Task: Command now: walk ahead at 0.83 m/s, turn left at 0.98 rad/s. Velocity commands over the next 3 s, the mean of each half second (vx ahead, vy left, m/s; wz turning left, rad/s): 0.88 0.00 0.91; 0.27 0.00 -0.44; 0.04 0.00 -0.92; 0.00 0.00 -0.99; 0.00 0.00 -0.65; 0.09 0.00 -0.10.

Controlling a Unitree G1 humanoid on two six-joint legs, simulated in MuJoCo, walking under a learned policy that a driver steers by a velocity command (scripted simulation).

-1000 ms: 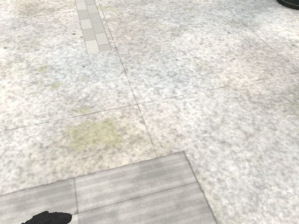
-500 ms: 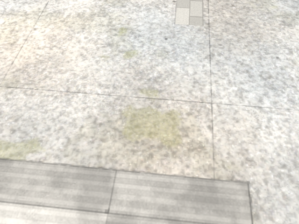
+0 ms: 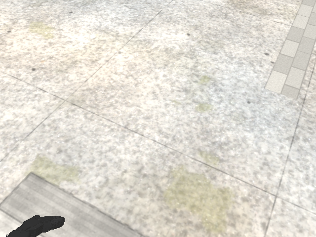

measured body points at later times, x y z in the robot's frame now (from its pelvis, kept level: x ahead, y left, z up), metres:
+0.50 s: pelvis +0.31 +0.04 -0.03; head +0.35 +0.05 +0.42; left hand +0.08 +0.20 -0.14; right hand +0.64 -0.03 -0.11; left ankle +0.40 +0.11 -0.74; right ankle +0.08 -0.15 -0.68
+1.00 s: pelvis +0.54 +0.11 -0.03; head +0.58 +0.11 +0.42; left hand +0.54 +0.39 -0.15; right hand +0.75 -0.09 -0.14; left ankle +0.42 +0.16 -0.65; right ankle +0.66 +0.10 -0.73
